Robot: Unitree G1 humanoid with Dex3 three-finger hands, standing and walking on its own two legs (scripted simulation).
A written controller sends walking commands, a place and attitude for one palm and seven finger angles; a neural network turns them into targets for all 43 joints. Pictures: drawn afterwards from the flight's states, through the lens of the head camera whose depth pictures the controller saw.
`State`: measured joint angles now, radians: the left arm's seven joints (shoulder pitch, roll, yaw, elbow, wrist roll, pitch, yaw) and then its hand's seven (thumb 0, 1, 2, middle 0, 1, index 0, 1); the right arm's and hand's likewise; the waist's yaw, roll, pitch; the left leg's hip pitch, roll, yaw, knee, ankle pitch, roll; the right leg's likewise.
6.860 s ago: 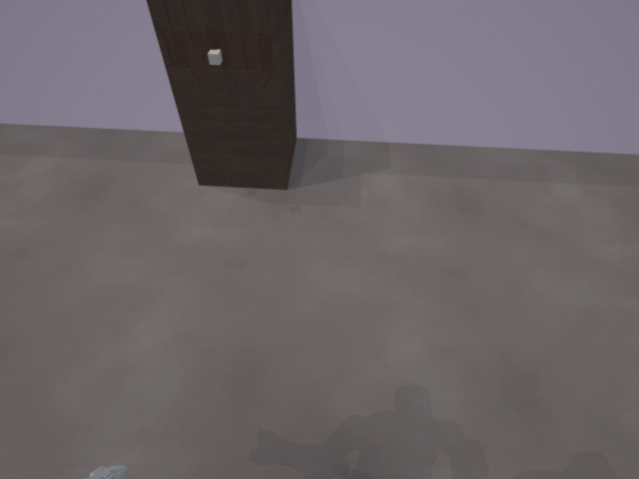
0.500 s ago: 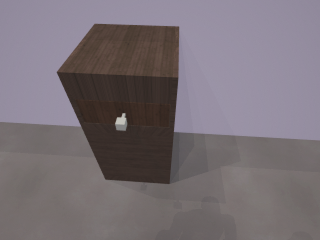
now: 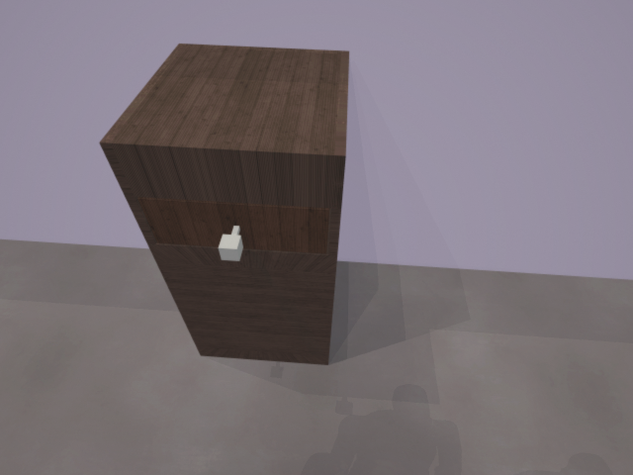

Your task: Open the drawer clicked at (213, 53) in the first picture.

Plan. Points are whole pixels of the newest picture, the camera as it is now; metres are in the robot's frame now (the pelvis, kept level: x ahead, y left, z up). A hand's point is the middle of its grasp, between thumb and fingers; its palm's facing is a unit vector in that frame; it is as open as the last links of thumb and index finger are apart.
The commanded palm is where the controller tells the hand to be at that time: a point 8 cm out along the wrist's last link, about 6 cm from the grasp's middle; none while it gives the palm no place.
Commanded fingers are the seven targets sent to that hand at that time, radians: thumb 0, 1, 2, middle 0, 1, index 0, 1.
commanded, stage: look again from close up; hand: left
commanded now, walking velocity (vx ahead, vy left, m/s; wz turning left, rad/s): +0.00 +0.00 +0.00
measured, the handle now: (233, 240) +0.57 +0.21 -0.12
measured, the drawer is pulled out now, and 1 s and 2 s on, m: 0.00 0.00 0.00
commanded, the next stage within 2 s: shuffle to correct the standing spot in 0.08 s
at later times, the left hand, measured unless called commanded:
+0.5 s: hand out of the picture +0.00 +0.15 -0.18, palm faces +0.08 -0.99 -0.13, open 7.3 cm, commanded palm none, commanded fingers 0.00 0.90 0.90 -0.20 -0.30 -0.20 -0.30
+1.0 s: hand out of the picture +0.03 +0.16 -0.18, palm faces +0.05 -0.98 -0.19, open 7.3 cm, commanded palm none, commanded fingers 0.00 0.90 0.90 -0.20 -0.30 -0.20 -0.30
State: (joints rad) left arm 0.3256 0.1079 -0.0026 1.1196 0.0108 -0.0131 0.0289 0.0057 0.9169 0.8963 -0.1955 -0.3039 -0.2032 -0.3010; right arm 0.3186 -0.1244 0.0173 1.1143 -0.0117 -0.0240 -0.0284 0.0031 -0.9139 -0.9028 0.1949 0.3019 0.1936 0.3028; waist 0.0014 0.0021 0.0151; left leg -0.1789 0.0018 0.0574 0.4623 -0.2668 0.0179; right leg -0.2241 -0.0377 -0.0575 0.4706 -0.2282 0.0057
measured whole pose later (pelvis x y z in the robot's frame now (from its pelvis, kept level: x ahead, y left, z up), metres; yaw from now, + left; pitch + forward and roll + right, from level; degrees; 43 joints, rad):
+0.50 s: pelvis +0.03 +0.00 +0.00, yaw +0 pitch +0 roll +0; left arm 0.36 0.11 0.02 1.12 0.01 -0.01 0.03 0.00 0.91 0.90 -0.20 -0.30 -0.20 -0.30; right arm 0.35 -0.12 0.01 1.12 -0.02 -0.03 -0.03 0.00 -0.91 -0.90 0.19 0.30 0.19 0.30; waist 0.01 -0.02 0.01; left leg -0.16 0.00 0.05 0.51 -0.34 0.02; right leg -0.20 -0.04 -0.06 0.51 -0.30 0.01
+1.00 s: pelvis +0.05 +0.00 +0.00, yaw +0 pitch +0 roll +0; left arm 0.31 0.11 0.00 1.12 0.01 -0.02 0.05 0.01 0.92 0.90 -0.19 -0.30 -0.20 -0.30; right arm 0.32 -0.12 0.02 1.13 -0.01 -0.02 -0.04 0.01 -0.92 -0.90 0.20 0.30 0.19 0.30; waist 0.00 0.02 0.02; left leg -0.13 0.01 0.05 0.48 -0.34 0.01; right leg -0.17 -0.03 -0.06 0.47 -0.30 0.01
